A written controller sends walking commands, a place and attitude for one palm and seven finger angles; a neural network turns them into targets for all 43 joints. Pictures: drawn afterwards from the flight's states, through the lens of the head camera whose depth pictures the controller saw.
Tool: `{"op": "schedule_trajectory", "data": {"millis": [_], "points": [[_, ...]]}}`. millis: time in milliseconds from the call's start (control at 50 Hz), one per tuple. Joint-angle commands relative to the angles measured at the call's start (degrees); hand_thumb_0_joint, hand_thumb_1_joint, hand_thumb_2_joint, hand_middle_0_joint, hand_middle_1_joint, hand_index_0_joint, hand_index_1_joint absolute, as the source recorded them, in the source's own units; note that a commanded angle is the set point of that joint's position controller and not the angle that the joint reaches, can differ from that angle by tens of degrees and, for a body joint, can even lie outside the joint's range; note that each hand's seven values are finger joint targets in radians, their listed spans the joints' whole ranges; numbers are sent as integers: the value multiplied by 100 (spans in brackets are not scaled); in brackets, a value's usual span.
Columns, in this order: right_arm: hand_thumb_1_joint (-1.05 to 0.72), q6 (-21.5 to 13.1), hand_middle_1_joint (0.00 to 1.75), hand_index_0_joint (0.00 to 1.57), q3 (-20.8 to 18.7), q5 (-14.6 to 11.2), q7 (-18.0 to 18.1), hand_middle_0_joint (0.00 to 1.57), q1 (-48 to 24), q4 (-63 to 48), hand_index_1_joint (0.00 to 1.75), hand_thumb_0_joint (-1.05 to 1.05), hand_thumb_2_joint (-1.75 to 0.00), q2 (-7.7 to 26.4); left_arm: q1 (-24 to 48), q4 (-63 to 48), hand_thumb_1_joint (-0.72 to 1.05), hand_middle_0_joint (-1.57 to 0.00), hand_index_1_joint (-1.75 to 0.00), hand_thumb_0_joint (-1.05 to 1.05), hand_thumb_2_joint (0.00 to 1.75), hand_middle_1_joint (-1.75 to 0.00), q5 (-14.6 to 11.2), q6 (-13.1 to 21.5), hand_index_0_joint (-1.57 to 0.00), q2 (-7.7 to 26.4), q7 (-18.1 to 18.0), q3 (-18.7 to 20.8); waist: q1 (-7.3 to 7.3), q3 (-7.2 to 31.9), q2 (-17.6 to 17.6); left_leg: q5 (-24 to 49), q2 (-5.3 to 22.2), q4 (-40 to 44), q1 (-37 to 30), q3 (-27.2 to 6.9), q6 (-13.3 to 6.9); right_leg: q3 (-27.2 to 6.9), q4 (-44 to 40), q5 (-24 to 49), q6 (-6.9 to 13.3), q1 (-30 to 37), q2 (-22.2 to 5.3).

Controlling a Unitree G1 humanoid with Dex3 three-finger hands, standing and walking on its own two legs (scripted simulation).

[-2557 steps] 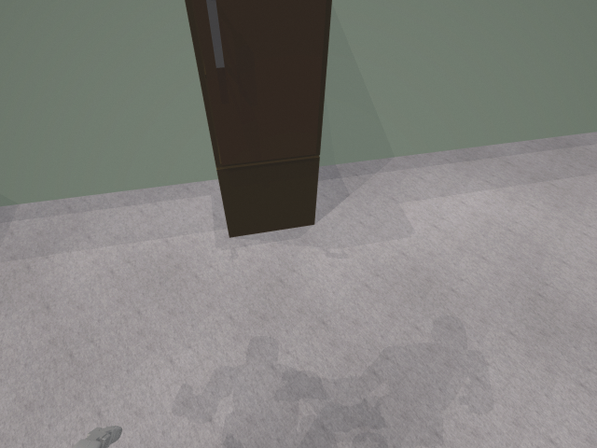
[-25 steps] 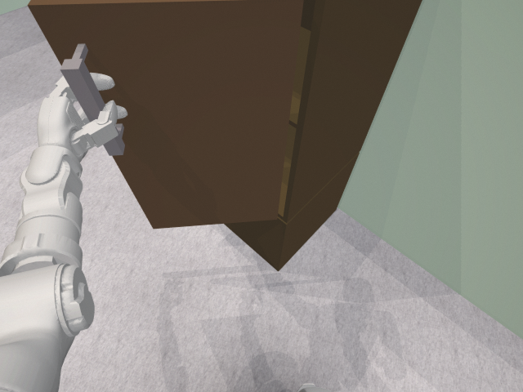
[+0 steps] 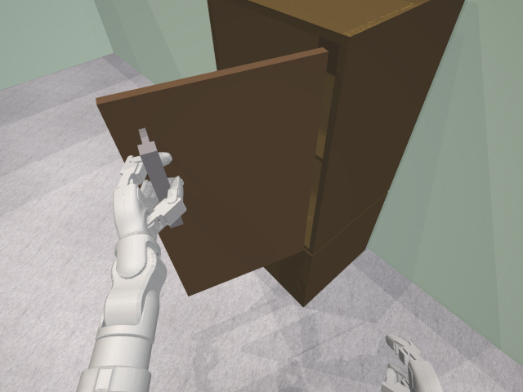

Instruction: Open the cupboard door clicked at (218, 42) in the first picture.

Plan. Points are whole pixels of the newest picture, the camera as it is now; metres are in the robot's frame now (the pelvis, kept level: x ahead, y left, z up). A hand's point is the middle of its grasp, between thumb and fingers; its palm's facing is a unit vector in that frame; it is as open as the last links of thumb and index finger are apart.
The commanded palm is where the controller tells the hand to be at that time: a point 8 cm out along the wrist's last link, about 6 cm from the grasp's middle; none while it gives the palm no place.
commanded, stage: pull the door open along its arc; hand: left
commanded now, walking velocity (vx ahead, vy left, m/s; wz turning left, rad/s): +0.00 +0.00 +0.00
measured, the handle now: (160, 180) +0.40 +0.19 +0.12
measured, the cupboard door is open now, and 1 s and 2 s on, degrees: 72 93 95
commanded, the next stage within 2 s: open thumb and fingers to let go in 0.48 s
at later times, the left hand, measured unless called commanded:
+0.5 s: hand (226, 245) +0.28 +0.06 +0.13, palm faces +0.35 -0.94 -0.01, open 6.3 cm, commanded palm +0.22 +0.10 +0.12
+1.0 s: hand (222, 240) +0.29 +0.07 +0.13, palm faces +0.40 -0.92 -0.02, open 10.6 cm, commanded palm +0.23 +0.10 +0.12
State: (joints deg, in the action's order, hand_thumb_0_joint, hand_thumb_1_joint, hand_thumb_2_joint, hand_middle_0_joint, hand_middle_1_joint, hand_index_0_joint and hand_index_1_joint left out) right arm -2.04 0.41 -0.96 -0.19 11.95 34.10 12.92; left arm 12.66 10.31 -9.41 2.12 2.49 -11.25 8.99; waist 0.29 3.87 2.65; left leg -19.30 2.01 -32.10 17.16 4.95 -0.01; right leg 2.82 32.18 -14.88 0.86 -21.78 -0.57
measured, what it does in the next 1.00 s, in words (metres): stands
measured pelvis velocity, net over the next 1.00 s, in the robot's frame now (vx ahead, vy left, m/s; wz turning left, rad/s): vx -0.02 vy -0.01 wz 0.07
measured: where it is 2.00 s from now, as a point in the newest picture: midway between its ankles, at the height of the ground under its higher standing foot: outside the picture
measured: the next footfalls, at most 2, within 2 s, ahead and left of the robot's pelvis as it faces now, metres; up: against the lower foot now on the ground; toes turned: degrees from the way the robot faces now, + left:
none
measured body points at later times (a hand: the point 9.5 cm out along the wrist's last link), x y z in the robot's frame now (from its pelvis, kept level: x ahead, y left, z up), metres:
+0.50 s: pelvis +0.01 -0.02 +0.00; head -0.01 -0.04 +0.45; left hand +0.26 +0.11 +0.13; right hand +0.20 -0.21 -0.09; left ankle -0.03 +0.11 -0.73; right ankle +0.02 -0.11 -0.73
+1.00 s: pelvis -0.02 -0.01 +0.00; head -0.03 -0.04 +0.45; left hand +0.26 +0.12 +0.13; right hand +0.19 -0.20 -0.09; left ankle -0.03 +0.11 -0.73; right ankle +0.01 -0.11 -0.73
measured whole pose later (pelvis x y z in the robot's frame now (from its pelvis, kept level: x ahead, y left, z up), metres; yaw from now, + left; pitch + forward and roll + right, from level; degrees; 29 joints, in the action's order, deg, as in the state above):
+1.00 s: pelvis -0.02 -0.01 +0.00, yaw +4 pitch -3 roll +0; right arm 4.8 1.7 2.2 1.3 6.2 37.1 9.5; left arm 3.2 -3.2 2.8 -10.1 -6.3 -32.3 -14.0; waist 2.2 -0.4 3.2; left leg -17.0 1.5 -29.7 9.6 0.8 0.8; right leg 6.9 29.0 -13.9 1.9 -12.1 -1.1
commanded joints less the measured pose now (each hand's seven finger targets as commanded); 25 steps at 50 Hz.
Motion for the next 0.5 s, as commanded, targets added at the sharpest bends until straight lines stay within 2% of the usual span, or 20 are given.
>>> {"op": "schedule_trajectory", "data": {"millis": [0,20,40,80,120,140,220,240,260,300,360,440,460,480], "points": [[-90,-85,30,20,-158,149,34,20,-590,-761,30,0,-90,467,1118,-2064,90,-40,-135,0,90,-135,563,-147,-40,448,-1206,-34,269,1386,-332,1944,-99,398,-274,-253,-15,-28,-310,1796,17,1471,-41],[-90,-32,30,20,-139,179,51,20,-667,-756,30,0,-90,429,1146,-2237,90,-40,-135,0,90,-135,738,-277,-40,282,-1415,-250,240,1333,-296,1933,-98,421,-339,-269,-15,-27,-346,1729,27,1460,-61],[-90,16,30,20,-145,211,74,20,-707,-753,30,0,-90,417,1000,-2293,90,-40,-135,0,90,-135,885,-401,-40,163,-1584,-424,213,1277,-551,1893,-74,424,-373,-308,-31,-35,-425,1656,25,1511,-71],[-90,106,30,20,-117,241,107,20,-829,-769,30,0,-90,366,757,-2606,90,-40,-135,0,90,-135,998,-595,-40,-238,-1717,-886,181,1265,-463,1848,-95,441,-516,-289,-35,-49,-491,1665,35,1547,-87],[-90,185,30,20,-91,272,170,20,-925,-738,30,0,-90,327,749,-2701,90,-40,-135,0,90,-135,1069,-708,-40,-413,-1757,-1143,136,1166,-524,1763,-102,461,-632,-306,-40,-58,-590,1600,42,1560,-93],[-90,217,30,20,-90,288,203,20,-956,-725,30,0,-90,323,682,-2671,90,-40,-135,0,90,-135,1106,-746,-40,-500,-1762,-1287,98,1036,-773,1692,-88,457,-658,-342,-56,-59,-683,1519,32,1556,-101],[-90,297,30,20,-42,309,227,20,-1137,-754,30,0,-90,220,377,-2895,90,-40,-135,0,90,-135,1188,-809,-40,-844,-1749,-1715,155,856,-594,1687,-129,483,-778,-369,-64,-85,-754,1509,72,1575,-120],[-90,321,30,20,-45,304,225,20,-1171,-738,30,0,-90,205,267,-2904,90,-40,-135,0,90,-135,1224,-819,-40,-914,-1764,-1824,141,739,-665,1699,-107,481,-797,-408,-61,-71,-789,1487,82,1540,-124],[-90,333,30,20,-45,316,207,20,-1211,-772,30,0,-90,189,98,-3022,90,-40,-135,0,90,-135,1247,-827,-40,-985,-1769,-1910,172,764,-465,1733,-115,473,-821,-388,-59,-83,-760,1536,92,1560,-130],[-90,345,30,20,-53,334,165,20,-1216,-816,30,0,-90,143,-252,-3213,90,-40,-135,0,90,-135,1287,-846,-40,-1160,-1778,-2125,212,821,-542,1907,-124,429,-854,-405,-68,-64,-694,1810,100,1660,-133],[-90,383,30,20,-78,333,82,20,-1252,-874,30,0,-90,134,-745,-3523,90,-40,-135,0,90,-135,1376,-870,-40,-1317,-1788,-2412,229,844,-563,2039,-106,376,-872,-427,-68,-61,-633,1990,120,1706,-142],[-90,400,30,20,-89,293,-38,20,-1370,-945,30,0,-90,89,-1484,-3899,90,-40,-135,0,90,-135,1330,-921,-40,-1502,-1813,-2687,298,763,-561,2031,-117,288,-806,-453,-65,-56,-634,2000,143,1719,-153],[-90,406,30,20,-70,296,-56,20,-1396,-950,30,0,-90,83,-1535,-3908,90,-40,-135,0,90,-135,1279,-946,-40,-1498,-1833,-2666,306,698,-651,1973,-122,288,-783,-460,-77,-45,-647,1964,130,1677,-147],[-90,422,30,20,-62,288,-51,20,-1436,-926,30,0,-90,95,-1270,-3995,90,-40,-135,0,90,-135,1275,-937,-40,-1406,-1867,-2600,274,699,-608,1896,-144,282,-788,-451,-72,-83,-689,1839,130,1651,-157]]}}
